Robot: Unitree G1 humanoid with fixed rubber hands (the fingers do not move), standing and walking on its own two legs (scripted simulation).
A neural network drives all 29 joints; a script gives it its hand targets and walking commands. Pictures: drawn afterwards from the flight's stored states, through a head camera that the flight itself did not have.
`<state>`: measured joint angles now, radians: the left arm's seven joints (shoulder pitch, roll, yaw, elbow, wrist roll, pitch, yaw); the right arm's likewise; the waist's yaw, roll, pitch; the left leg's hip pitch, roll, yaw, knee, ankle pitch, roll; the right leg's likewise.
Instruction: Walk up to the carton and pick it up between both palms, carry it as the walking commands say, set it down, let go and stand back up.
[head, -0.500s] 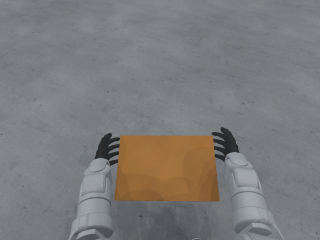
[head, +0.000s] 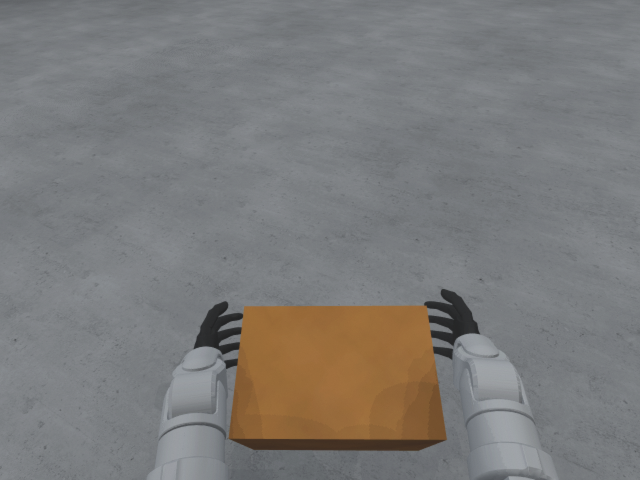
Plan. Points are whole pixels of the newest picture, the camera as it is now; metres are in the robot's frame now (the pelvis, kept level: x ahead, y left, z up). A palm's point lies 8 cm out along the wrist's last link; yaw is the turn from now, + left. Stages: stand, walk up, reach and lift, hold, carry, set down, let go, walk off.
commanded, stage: reach and lift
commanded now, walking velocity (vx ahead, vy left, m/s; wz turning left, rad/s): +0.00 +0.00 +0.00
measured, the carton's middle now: (335, 381) +0.30 +0.00 -0.06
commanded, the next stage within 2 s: hold in 1.20 s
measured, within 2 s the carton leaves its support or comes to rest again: neither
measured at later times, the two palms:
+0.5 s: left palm (207, 348) +0.29 +0.16 +0.06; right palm (478, 337) +0.29 -0.17 +0.06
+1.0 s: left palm (203, 349) +0.29 +0.17 +0.05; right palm (472, 334) +0.29 -0.17 +0.06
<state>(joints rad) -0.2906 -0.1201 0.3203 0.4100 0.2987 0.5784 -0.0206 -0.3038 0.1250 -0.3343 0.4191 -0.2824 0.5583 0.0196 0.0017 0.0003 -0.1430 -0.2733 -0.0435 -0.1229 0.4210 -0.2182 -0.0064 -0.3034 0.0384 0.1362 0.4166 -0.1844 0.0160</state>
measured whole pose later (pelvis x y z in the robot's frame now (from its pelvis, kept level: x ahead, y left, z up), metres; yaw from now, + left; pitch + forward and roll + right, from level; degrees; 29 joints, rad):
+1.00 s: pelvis +0.00 +0.00 +0.01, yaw +1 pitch -4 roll +0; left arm -0.27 -0.14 0.29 0.27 0.32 0.73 -0.03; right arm -0.28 0.14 -0.29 0.26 -0.32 0.72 0.03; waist -0.01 0.01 -0.05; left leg -0.04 -0.03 -0.13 0.29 -0.18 0.00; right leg -0.07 0.03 0.11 0.30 -0.15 0.01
